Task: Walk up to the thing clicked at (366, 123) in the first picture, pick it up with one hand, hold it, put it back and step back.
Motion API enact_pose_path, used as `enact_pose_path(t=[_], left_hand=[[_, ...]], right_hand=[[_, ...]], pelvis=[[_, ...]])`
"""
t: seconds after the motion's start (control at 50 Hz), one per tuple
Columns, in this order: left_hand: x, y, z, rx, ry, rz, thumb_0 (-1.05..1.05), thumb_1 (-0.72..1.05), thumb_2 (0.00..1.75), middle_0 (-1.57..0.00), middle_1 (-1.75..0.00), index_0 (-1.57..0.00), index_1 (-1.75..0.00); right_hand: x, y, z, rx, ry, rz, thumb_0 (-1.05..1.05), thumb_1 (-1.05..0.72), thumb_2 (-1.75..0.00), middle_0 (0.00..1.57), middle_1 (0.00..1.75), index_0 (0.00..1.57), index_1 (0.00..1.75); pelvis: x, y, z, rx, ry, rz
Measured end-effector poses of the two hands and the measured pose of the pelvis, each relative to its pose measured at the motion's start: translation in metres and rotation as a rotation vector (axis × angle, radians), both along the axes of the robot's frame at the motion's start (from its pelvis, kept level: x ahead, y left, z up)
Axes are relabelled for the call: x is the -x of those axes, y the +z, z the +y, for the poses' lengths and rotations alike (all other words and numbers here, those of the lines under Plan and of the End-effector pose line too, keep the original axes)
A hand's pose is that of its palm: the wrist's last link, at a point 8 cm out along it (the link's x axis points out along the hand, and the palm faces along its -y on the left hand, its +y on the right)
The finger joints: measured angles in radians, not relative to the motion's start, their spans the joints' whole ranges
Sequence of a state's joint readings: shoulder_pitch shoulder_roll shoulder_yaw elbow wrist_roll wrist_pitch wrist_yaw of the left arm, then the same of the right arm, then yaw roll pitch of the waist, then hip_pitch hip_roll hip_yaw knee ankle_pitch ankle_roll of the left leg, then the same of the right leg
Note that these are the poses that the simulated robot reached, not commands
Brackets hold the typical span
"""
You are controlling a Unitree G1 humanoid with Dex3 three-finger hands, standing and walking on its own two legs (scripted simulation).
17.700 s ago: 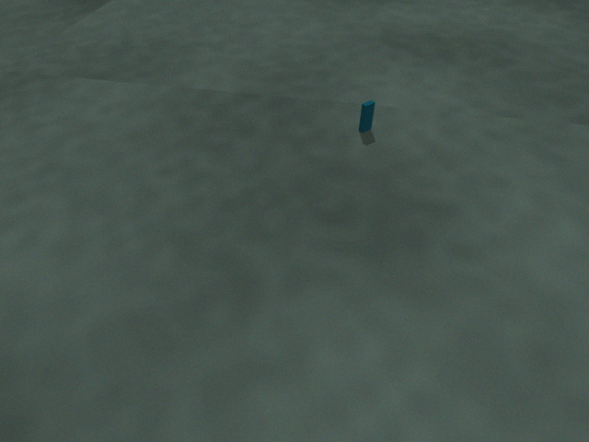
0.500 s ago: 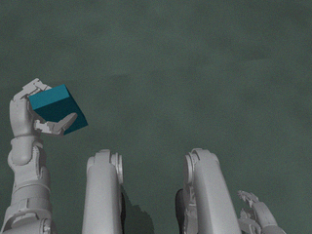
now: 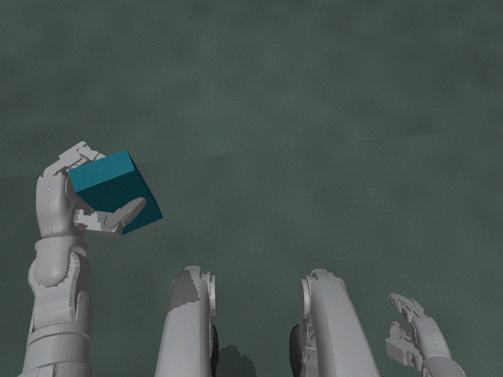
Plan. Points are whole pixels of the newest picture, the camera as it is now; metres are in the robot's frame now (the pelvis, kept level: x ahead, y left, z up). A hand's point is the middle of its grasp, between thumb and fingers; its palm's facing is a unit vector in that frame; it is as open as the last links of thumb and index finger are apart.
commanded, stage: lift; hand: left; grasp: from the side
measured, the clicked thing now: (124, 198) +0.38 +0.22 +0.00
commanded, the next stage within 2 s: hold in 1.42 s
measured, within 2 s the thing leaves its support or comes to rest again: neither
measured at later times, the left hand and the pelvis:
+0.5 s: hand (59, 125) +0.38 +0.22 +0.17, palm faces +0.19 -0.98 -0.05, open 7.9 cm; pelvis +0.04 +0.00 +0.14, yaw +3 degrees
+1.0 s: hand (33, 73) +0.38 +0.20 +0.24, palm faces +0.19 -0.98 -0.02, open 7.9 cm; pelvis +0.05 +0.00 +0.20, yaw +3 degrees
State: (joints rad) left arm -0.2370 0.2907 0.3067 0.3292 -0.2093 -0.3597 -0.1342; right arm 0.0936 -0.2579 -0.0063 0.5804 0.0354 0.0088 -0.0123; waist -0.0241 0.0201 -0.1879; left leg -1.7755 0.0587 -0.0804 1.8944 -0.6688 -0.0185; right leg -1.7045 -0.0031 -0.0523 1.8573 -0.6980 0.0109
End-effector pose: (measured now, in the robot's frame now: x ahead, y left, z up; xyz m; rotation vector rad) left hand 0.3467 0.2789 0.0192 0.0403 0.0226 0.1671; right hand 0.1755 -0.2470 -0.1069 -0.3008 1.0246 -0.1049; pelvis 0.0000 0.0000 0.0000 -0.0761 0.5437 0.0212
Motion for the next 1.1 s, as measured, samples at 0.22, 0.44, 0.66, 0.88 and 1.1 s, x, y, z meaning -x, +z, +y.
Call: enact_pose_path(t=[0.22, 0.44, 0.66, 0.88, 1.1], left_hand=[[-0.001, 0.089, -0.013, -0.010, 0.006, 0.018, 0.02, -0.24, 0.97, -0.96, -1.21, -0.94, -1.22], [-0.004, 0.146, -0.012, 0.002, 0.041, 0.018, 0.02, -0.24, 0.98, -0.96, -1.20, -0.95, -1.21], [-0.002, 0.183, -0.019, 0.017, 0.022, 0.026, 0.02, -0.24, 0.97, -0.97, -1.20, -0.95, -1.21], [-0.004, 0.210, -0.026, 0.013, 0.017, 0.007, 0.02, -0.24, 0.97, -0.97, -1.20, -0.95, -1.21], [-0.006, 0.228, -0.030, 0.021, 0.027, 0.003, 0.02, -0.25, 0.98, -0.96, -1.21, -0.95, -1.22]], right_hand=[[-0.019, 0.075, 0.011, -0.024, -0.016, -0.053, 0.01, -0.90, -0.89, 0.20, 0.30, 0.20, 0.30], [-0.022, 0.141, 0.011, -0.011, -0.019, -0.089, 0.00, -0.90, -0.89, 0.20, 0.30, 0.20, 0.30], [-0.014, 0.175, 0.013, -0.024, -0.019, -0.073, 0.01, -0.90, -0.89, 0.20, 0.30, 0.20, 0.30], [-0.015, 0.197, 0.017, -0.041, -0.009, -0.071, 0.01, -0.91, -0.89, 0.20, 0.30, 0.20, 0.30], [-0.022, 0.215, 0.015, -0.043, -0.006, -0.083, 0.01, -0.90, -0.89, 0.20, 0.30, 0.20, 0.30]], pelvis=[[-0.020, 0.071, 0.003, -0.007, 0.019, -0.067], [-0.034, 0.127, 0.003, -0.018, 0.034, -0.153], [-0.043, 0.165, 0.005, -0.028, 0.040, -0.222], [-0.049, 0.188, 0.003, -0.039, 0.039, -0.272], [-0.055, 0.205, 0.001, -0.048, 0.042, -0.312]])
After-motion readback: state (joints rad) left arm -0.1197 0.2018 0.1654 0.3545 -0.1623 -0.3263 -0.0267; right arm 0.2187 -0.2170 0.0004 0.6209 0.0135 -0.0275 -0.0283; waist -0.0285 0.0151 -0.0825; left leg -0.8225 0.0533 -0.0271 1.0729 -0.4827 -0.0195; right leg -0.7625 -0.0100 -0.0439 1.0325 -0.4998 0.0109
